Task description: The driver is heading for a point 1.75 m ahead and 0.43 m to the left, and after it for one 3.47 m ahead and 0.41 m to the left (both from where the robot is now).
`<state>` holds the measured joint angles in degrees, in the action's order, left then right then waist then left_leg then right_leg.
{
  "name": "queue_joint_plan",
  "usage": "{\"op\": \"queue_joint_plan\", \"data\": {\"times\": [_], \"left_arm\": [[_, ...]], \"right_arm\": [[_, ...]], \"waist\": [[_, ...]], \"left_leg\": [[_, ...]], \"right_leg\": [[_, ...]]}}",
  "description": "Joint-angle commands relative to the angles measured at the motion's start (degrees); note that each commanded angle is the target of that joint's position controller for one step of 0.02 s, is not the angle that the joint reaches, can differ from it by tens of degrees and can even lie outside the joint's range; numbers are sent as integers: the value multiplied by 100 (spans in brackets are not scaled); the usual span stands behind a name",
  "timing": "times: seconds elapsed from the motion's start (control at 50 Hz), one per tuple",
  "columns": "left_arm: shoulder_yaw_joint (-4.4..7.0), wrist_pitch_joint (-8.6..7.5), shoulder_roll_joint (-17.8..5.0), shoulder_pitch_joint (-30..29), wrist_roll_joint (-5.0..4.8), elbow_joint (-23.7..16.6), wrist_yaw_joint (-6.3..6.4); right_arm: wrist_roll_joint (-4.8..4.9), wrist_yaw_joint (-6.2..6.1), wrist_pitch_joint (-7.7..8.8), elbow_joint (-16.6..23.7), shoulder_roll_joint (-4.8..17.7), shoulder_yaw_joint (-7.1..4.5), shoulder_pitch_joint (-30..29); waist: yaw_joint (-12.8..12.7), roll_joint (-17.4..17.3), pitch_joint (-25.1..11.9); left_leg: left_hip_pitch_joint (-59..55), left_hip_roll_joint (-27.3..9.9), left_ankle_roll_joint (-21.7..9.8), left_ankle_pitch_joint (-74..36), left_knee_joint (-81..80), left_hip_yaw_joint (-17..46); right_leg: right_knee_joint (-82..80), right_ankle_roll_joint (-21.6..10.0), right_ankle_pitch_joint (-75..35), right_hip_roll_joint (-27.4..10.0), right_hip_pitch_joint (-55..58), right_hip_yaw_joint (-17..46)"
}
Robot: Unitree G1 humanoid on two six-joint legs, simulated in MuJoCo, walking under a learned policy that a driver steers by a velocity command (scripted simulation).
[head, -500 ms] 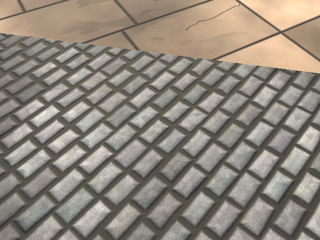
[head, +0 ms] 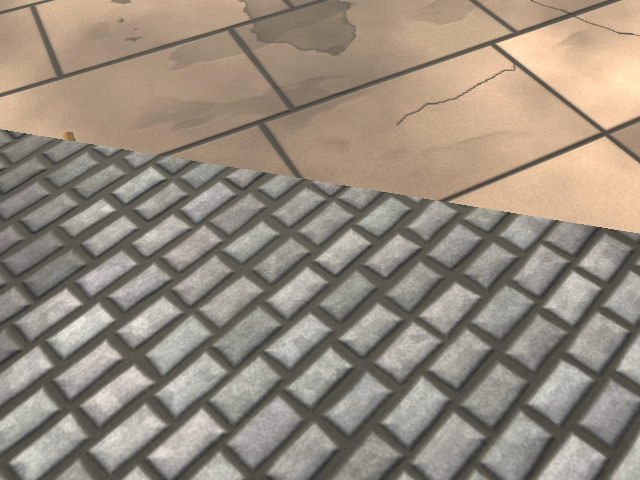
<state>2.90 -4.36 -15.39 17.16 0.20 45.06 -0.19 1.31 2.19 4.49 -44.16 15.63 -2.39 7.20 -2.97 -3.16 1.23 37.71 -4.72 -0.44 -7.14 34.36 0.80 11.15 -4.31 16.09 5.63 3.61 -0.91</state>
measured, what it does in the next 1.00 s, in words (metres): walks ahead, turning left: left foot, then right foot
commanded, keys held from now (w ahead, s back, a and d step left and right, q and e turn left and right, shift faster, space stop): w+q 0.52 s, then w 0.48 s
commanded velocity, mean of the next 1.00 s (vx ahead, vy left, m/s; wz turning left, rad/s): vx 0.50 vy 0.00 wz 0.36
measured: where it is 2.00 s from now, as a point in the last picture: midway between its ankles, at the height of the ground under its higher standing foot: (277, 360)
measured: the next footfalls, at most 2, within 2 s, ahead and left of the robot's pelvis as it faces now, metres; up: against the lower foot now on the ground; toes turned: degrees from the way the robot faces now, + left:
left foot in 0.12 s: +0.26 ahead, +0.12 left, +0.00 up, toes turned +5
right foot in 0.58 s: +0.56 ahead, -0.03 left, +0.00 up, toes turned +23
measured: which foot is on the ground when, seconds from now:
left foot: up 0.00-0.10, down 0.12-0.60, up 0.62-1.00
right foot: down 0.00-0.14, up 0.16-0.56, down 0.58-1.00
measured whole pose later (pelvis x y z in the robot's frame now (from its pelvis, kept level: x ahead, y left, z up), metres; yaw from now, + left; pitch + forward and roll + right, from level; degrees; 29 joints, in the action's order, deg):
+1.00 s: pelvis +0.56 +0.11 +0.00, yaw +23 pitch +2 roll -2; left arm 3.0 -4.2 -16.2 23.2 -1.4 48.5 -0.7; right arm 0.9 1.7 3.7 -37.6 14.9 -1.7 3.8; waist -6.5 -2.2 0.9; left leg 33.7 -3.6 -0.5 2.0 33.7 1.8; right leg 14.8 -0.4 16.4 1.8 -0.6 -0.8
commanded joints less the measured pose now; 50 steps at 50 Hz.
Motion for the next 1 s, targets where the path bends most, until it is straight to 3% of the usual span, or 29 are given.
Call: {"op": "queue_joint_plan", "data": {"times": [0.02, 0.08, 0.1, 0.12, 0.14, 0.16, 0.18, 0.2, 0.22, 0.24, 0.3, 0.36, 0.42, 0.46, 0.52, 0.56, 0.58, 0.6, 0.62, 0.64, 0.66, 0.68, 0.7, 0.72, 0.76, 0.82, 0.86, 0.94, 1.0], "left_arm": [[265, 34, -938, 304, -23, -43, 55], [313, 144, -1134, 97, -16, -101, 153], [307, 203, -1166, 1, -12, -142, 193], [272, 210, -1137, -64, -10, -213, 240], [89, 77, -602, 519, 79, -450, 177], [-14, -119, -477, 475, 102, -414, 69], [85, -276, -885, -44, -142, -568, -44], [61, -365, -901, -447, -214, -713, -77], [76, -383, -853, -715, -72, -739, -48], [123, -346, -891, -591, 9, -771, -21], [115, -172, -736, -275, 78, -739, 29], [28, -123, -518, -845, 105, -919, 71], [-14, -175, -420, -1472, 39, -1046, 28], [18, -215, -511, -1724, -31, -1128, -14], [122, -291, -738, -1689, -68, -1149, -71], [206, -347, -846, -1077, -52, -975, -71], [280, -382, -1015, -513, 39, -889, -40], [348, -375, -1330, 253, 109, -829, -16], [477, -274, -1671, 779, 49, -457, -75], [350, -266, -1117, 582, -75, -589, -105], [263, -233, -835, 325, -57, -617, -85], [213, -207, -766, 79, 8, -643, -88], [173, -193, -662, -80, 29, -605, -84], [146, -200, -626, -150, 62, -580, -74], [132, -220, -567, -120, -9, -489, -78], [204, -203, -842, -4, -70, -351, -50], [224, -158, -941, 69, -89, -267, -35], [235, -84, -1052, 406, -160, -39, -38], [254, -1, -1111, 541, -193, 114, -21]], "right_arm": [[11, 138, 138, 701, 413, -65, -934], [-38, 180, 99, 676, 650, -179, -333], [-51, 153, 76, 538, 872, -300, 333], [-50, 87, 54, 395, 1162, -436, 1184], [-93, 24, 40, 388, 1765, -597, 1792], [-9, 25, 52, 353, 1425, -490, 1867], [-20, -13, 27, 371, 1095, -393, 1715], [-34, -39, 8, 463, 988, -361, 1367], [-46, -37, -20, 536, 857, -305, 1011], [-108, -58, -14, 631, 821, -275, 788], [-99, -117, -13, 737, 840, -284, 569], [-42, -212, -24, 667, 1056, -356, 740], [7, -273, -105, 554, 1078, -371, 1051], [36, -291, -156, 477, 1075, -375, 1246], [26, -318, -215, 465, 1023, -375, 1299], [-20, -312, -231, 483, 879, -337, 1191], [-59, -287, -206, 508, 615, -239, 1227], [-176, -270, -170, 560, 260, -110, 1555], [67, -265, -118, 614, 182, -60, 2234], [109, -284, -98, 497, 779, -163, 1958], [68, -275, -105, 610, 966, -219, 1237], [-6, -274, -105, 696, 879, -204, 879], [-85, -260, -82, 766, 790, -210, 683], [-68, -226, -71, 783, 690, -201, 728], [-50, -188, -84, 743, 506, -160, 824], [-118, -167, -67, 882, 304, -62, 362], [-107, -133, -33, 930, 217, -14, 33], [-35, -74, 8, 1061, 270, -20, -581], [-12, -19, 35, 1190, 376, -62, -812]], "waist": [[-231, 539, 379], [174, 840, -204], [549, 829, -614], [1009, 623, -1087], [839, -614, -1935], [848, -927, -2484], [999, -529, -1833], [902, -46, -1151], [695, 526, -540], [437, 303, -378], [163, 69, -277], [338, 38, -144], [647, -97, -197], [737, -166, -200], [618, -303, -231], [280, -415, -388], [19, -270, -861], [-116, 611, -1649], [101, 2579, -1995], [-86, 1563, -1375], [-200, 996, -710], [-117, 612, -354], [-16, 555, -139], [129, 792, -93], [223, 942, -160], [144, 770, -72], [38, 741, -47], [-176, 764, 63], [-131, 816, 149]], "left_leg": [[452, 128, -219, 401, -278, -21], [-513, 610, -521, 1289, -213, -490], [-1394, 851, -669, 1334, -297, -633], [-2918, 656, -934, 972, -458, -162], [-5342, -862, -1983, 1428, -453, 2543], [-6226, -1441, -2410, 1999, -1403, 4669], [-5881, -1259, -2042, 2540, -1571, 3981], [-5009, -1074, -1821, 2422, -1681, 3273], [-4020, -806, -1625, 1895, -1861, 2690], [-3395, -714, -1676, 1296, -1985, 2459], [-2473, -394, -1710, 428, -2198, 1883], [-2024, -72, -1503, 217, -2190, 1372], [-1985, 101, -1241, 776, -2027, 1341], [-2244, -5, -1180, 1089, -1831, 1638], [-2802, -224, -1048, 1352, -1323, 2235], [-2903, -183, -884, 1026, -824, 2239], [-2713, 87, -709, 837, 14, 1954], [-1861, 563, -479, 2197, 1649, 1433], [59, 1101, -173, 4061, 3355, 803], [653, 733, -131, 3856, 3924, 1082], [795, 550, -129, 3331, 4024, 957], [645, 384, -115, 2985, 3833, 798], [564, 224, -112, 2724, 3480, 752], [289, 86, -101, 2582, 3242, 680], [77, 11, -48, 2519, 2784, 467], [135, -87, 58, 2028, 1791, 265], [-77, -58, 76, 1396, 1037, 159], [-554, 140, 69, 653, 80, -1], [-646, 205, -117, 934, -291, 11]], "right_leg": [[42, -578, -2812, -1912, 332, 211], [1173, -360, -5672, -1877, 609, -57], [2127, -241, -6360, -1736, 452, -221], [3484, -27, -5699, -1564, -493, -364], [5888, 408, -2572, -698, -2953, -403], [6838, 475, 1553, 14, -4243, 521], [7057, 345, 1268, -418, -4846, 937], [6664, 266, 803, -693, -4911, 819], [6039, 256, 519, -888, -4691, 676], [5671, 328, 333, -1023, -4317, 682], [4941, 623, 161, -1109, -3792, 522], [3637, 843, -918, -960, -3607, 369], [2448, 891, -2021, -652, -3139, 330], [2064, 862, -2085, -556, -3054, 434], [1677, 681, -1559, -538, -2894, 628], [1403, 406, -1413, -573, -2170, 457], [1430, 134, -1341, -930, -1175, 688], [1578, -315, -1237, -1950, 354, 1846], [848, -1253, 444, -2954, 1542, 4554], [524, -1102, 1630, -2807, 1152, 4699], [523, -856, 1387, -2548, 541, 3740], [437, -766, 583, -2288, -100, 3066], [330, -767, -14, -2086, -491, 2639], [230, -745, -468, -1946, -792, 2321], [73, -794, -1052, -1792, -954, 1877], [-144, -902, -1696, -1825, -1033, 1442], [-212, -818, -1778, -1723, -1089, 1102], [-154, -678, -1794, -1715, -1030, 807], [62, -566, -1950, -1944, -626, 873]]}}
